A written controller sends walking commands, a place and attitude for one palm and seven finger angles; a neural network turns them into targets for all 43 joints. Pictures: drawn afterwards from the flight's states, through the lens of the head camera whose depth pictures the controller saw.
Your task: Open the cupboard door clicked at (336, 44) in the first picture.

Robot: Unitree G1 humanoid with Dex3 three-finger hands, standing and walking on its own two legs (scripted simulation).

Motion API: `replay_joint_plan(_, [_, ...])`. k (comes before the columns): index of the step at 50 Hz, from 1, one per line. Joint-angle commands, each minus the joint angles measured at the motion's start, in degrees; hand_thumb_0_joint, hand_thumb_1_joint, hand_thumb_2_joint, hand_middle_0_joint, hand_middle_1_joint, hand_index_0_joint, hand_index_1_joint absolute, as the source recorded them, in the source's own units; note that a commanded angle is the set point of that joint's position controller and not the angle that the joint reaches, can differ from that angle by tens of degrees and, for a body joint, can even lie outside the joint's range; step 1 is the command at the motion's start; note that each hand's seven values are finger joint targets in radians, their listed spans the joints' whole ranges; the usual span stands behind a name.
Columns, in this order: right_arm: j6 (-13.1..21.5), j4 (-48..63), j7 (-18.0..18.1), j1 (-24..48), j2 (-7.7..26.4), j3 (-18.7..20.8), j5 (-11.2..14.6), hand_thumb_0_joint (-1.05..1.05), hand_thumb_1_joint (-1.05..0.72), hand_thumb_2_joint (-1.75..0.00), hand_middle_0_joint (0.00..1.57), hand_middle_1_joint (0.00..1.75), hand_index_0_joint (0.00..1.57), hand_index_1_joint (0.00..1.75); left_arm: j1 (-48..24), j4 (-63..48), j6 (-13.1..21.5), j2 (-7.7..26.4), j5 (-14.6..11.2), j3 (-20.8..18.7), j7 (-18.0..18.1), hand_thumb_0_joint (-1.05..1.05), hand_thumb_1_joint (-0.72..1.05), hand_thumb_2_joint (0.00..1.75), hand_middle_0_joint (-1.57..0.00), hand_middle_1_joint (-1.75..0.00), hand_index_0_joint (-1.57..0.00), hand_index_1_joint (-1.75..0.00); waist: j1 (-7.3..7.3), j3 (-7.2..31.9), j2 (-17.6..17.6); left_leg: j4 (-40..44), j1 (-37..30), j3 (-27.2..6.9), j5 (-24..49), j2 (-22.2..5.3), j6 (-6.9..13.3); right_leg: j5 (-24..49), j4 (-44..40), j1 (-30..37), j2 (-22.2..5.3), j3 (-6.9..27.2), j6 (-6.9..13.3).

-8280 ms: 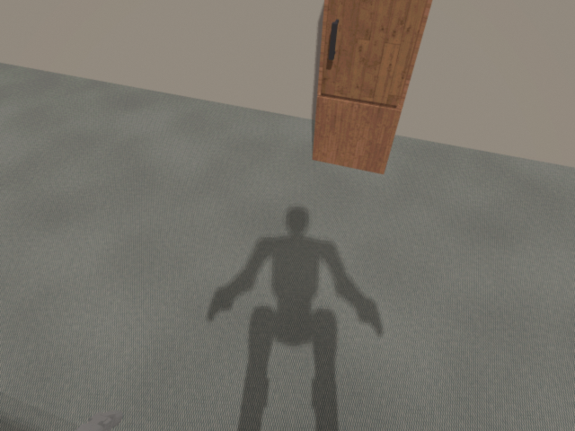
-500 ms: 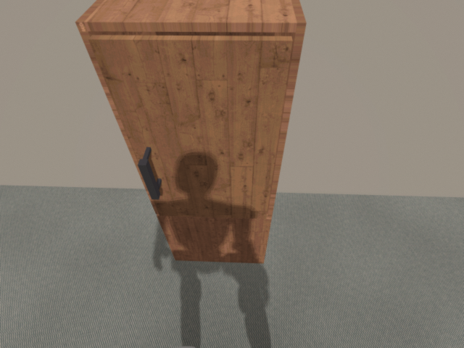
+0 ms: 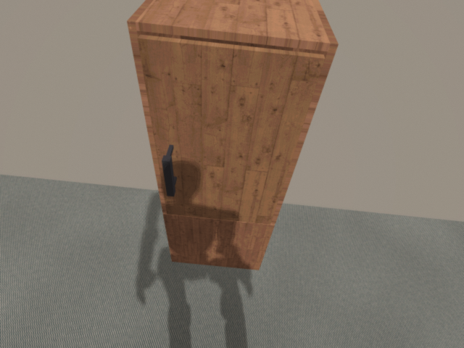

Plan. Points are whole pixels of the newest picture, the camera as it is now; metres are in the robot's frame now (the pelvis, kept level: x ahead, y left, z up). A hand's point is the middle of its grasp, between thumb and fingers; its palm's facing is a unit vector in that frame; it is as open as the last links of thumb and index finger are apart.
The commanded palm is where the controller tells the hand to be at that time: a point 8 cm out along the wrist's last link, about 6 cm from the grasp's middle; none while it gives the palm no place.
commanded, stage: come to a stop and stand still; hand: left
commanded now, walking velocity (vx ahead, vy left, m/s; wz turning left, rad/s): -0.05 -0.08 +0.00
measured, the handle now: (170, 171) +0.56 +0.20 -0.09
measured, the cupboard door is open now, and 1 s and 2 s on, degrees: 0 0 0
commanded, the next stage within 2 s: look again from close up in 0.88 s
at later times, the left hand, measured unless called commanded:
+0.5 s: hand out of the picture +0.04 +0.13 -0.17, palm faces -0.01 -0.97 -0.25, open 7.3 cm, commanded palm none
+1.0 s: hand out of the picture +0.03 +0.12 -0.18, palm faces +0.01 -0.98 -0.18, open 7.4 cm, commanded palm none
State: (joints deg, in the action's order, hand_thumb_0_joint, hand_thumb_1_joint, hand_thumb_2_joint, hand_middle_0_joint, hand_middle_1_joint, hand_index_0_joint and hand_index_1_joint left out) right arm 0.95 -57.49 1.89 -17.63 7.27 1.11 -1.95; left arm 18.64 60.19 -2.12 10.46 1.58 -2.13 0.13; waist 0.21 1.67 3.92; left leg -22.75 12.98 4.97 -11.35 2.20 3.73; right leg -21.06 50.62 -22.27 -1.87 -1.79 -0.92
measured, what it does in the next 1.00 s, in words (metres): steps on the spot: right foot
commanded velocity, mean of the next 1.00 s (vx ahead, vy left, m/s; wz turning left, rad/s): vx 0.00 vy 0.00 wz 0.00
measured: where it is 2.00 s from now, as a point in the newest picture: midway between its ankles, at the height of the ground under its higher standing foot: outside the picture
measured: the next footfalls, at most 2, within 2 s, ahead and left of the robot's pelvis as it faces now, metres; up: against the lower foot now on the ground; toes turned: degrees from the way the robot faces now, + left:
right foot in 0.12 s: +0.01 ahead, -0.12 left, +0.00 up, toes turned -2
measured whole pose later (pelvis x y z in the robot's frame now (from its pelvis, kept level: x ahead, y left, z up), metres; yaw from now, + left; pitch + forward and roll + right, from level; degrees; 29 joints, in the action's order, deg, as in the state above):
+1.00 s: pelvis +0.04 -0.04 +0.00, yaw -1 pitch +0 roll +1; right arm 0.9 -63.5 2.4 -12.8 8.8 -0.6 -0.9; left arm 18.1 63.4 1.1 9.0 0.4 0.8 2.1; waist 0.5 -0.6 1.7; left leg -26.4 9.4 4.8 -17.0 -2.3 -1.0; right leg -19.3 24.7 -5.7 3.0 -2.3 3.7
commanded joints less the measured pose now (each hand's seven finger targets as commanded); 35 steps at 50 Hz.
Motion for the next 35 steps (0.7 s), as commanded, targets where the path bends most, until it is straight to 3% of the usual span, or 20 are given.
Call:
replay_joint_plan(1, [0.66,-0.28,0.77,-5.21,8.16,1.08,0.08,0.00,-0.90,-0.90,0.20,0.30,0.20,0.30,-3.01,-3.31,1.94,0.25,-0.34,0.61,0.38,0.00,0.90,0.90,-0.20,-0.30,-0.20,-0.30,-2.55,-2.17,-9.42,8.04,-7.10,-15.84,11.74,-17.39,6.90,-5.10,-12.99,-0.64,-0.39,0.56,0.50])
replay_joint_plan(3, [0.35,-1.19,0.89,-4.94,8.42,1.03,0.37,0.00,-0.90,-0.90,0.20,0.30,0.20,0.30,-0.16,-1.68,1.93,-0.31,-0.72,0.58,0.66,0.00,0.90,0.90,-0.20,-0.30,-0.20,-0.30,-1.21,-0.51,-9.18,5.85,-5.05,-14.62,14.06,-16.30,5.67,-0.70,-20.05,5.80,0.18,0.60,0.72])
replay_joint_plan(4, [0.32,-1.64,0.92,-4.43,8.20,0.88,0.73,0.00,-0.90,-0.90,0.20,0.30,0.20,0.30,1.55,-0.74,2.11,-0.21,-0.78,0.61,0.83,0.00,0.90,0.90,-0.20,-0.30,-0.20,-0.30,-0.18,0.32,-7.73,4.04,-3.25,-13.44,13.71,-15.13,4.24,4.99,-25.68,10.35,0.11,0.60,0.75])
replay_joint_plan(6, [0.58,-2.47,0.47,-3.62,5.47,0.03,1.53,0.00,-0.90,-0.90,0.20,0.30,0.20,0.30,3.36,1.07,2.79,1.66,-0.88,0.73,1.44,0.00,0.90,0.90,-0.20,-0.30,-0.20,-0.30,0.47,-0.31,-3.25,1.62,4.70,-9.54,5.44,-10.68,-0.06,13.16,-30.89,19.36,-3.80,5.91,2.11])
replay_joint_plan(7, [0.58,-2.72,0.30,-3.03,4.21,-0.52,1.59,0.00,-0.90,-0.90,0.20,0.30,0.20,0.30,3.73,1.69,3.03,2.23,-0.98,0.95,1.54,0.00,0.90,0.90,-0.20,-0.30,-0.20,-0.30,0.53,-2.60,-1.33,1.21,5.51,-6.77,0.54,-7.98,-1.55,14.49,-31.33,17.85,-6.46,7.30,3.48])
replay_joint_plan(8, [0.88,1.41,-0.41,3.67,8.56,-0.15,1.85,0.00,-0.90,-0.90,0.20,0.30,0.20,0.30,5.63,2.20,2.91,4.55,0.22,2.03,3.65,0.00,0.90,0.90,-0.20,-0.30,-0.20,-0.30,1.65,-9.54,-6.06,-5.55,3.17,-4.47,-1.87,-6.82,-3.70,14.41,-31.58,5.62,-5.29,8.06,3.32])
replay_joint_plan(9, [-0.14,1.01,-0.98,-0.69,5.87,-0.11,1.02,0.00,-0.90,-0.90,0.20,0.30,0.20,0.30,1.68,-0.39,3.35,6.03,-0.41,1.73,3.08,0.00,0.90,0.90,-0.20,-0.30,-0.20,-0.30,-2.02,-5.73,-5.06,-6.53,2.44,-4.53,-11.26,-6.04,-3.24,-9.32,-33.02,2.77,-5.92,8.66,5.24])
replay_joint_plan(10, [-0.62,-0.33,-1.20,-2.26,6.30,0.14,0.48,0.00,-0.90,-0.90,0.20,0.30,0.20,0.30,-0.10,-1.29,3.67,4.99,-0.52,1.55,2.86,0.00,0.90,0.90,-0.20,-0.30,-0.20,-0.30,-2.65,-8.21,-6.11,-7.18,3.28,-5.00,-10.55,-5.87,-2.46,-11.89,-32.70,-0.26,-4.91,9.26,5.90])
replay_joint_plan(12, [-0.47,-0.67,-1.53,-5.19,5.11,-0.52,0.34,0.00,-0.90,-0.90,0.20,0.30,0.20,0.30,0.45,-1.49,4.71,4.55,-0.77,1.63,2.63,0.00,0.90,0.90,-0.20,-0.30,-0.20,-0.30,-3.02,-4.33,-5.56,-6.84,2.43,-5.24,-5.65,-6.12,-1.74,-5.42,-31.17,3.54,-4.61,8.31,6.23])
replay_joint_plan(15, [0.32,-1.18,-1.25,-5.29,4.64,-1.11,0.67,0.00,-0.90,-0.90,0.20,0.30,0.20,0.30,0.46,-1.10,5.24,3.25,-1.08,1.95,2.52,0.00,0.90,0.90,-0.20,-0.30,-0.20,-0.30,-2.40,-4.40,-1.80,-5.84,2.19,-5.60,-0.97,-6.66,-1.59,2.63,-30.10,5.87,-4.09,7.79,6.11])
replay_joint_plan(17, [0.70,-1.79,-1.06,-5.34,4.38,-1.46,0.76,0.00,-0.90,-0.90,0.20,0.30,0.20,0.30,0.93,-0.54,5.50,3.04,-1.14,2.04,2.56,0.00,0.90,0.90,-0.20,-0.30,-0.20,-0.30,-2.05,-4.44,-1.08,-4.90,1.29,-5.42,2.44,-6.75,-1.77,11.16,-28.92,7.65,-4.22,7.30,5.70])
replay_joint_plan(20, [0.84,-2.71,-0.69,-4.83,4.94,-1.61,0.91,0.00,-0.90,-0.90,0.20,0.30,0.20,0.30,1.75,0.20,5.39,2.99,-1.31,2.12,2.70,0.00,0.90,0.90,-0.20,-0.30,-0.20,-0.30,-1.43,-5.35,0.43,-3.88,0.53,-5.19,3.46,-7.02,-1.92,17.13,-28.37,8.91,-4.20,6.94,5.04])
replay_joint_plan(23, [0.90,-3.56,-0.43,-4.29,5.07,-1.73,0.95,0.00,-0.90,-0.90,0.20,0.30,0.20,0.30,2.34,0.38,5.27,3.66,-1.23,1.85,2.81,0.00,0.90,0.90,-0.20,-0.30,-0.20,-0.30,-1.00,-4.93,-1.96,-3.23,-0.18,-4.95,5.67,-7.24,-2.06,23.24,-27.22,10.98,-4.10,6.54,4.57])
replay_joint_plan(31, [0.40,-4.57,-0.01,-1.95,4.95,-1.56,1.17,0.00,-0.90,-0.90,0.20,0.30,0.20,0.30,3.53,0.81,4.93,5.07,-1.03,1.49,3.02,0.00,0.90,0.90,-0.20,-0.30,-0.20,-0.30,-0.50,-4.04,-0.54,-3.52,-1.21,-3.13,5.22,-6.98,-2.71,35.66,-28.04,14.73,-5.11,6.94,2.57])
replay_joint_plan(35, [0.22,-4.53,0.25,-0.64,5.76,-1.44,1.30,0.00,-0.90,-0.90,0.20,0.30,0.20,0.30,3.52,0.89,4.67,5.71,-1.08,1.26,2.95,0.00,0.90,0.90,-0.20,-0.30,-0.20,-0.30,-0.48,-2.95,-2.51,-3.73,-2.36,-2.81,5.98,-7.21,-2.98,37.80,-28.11,15.68,-5.21,7.17,2.25])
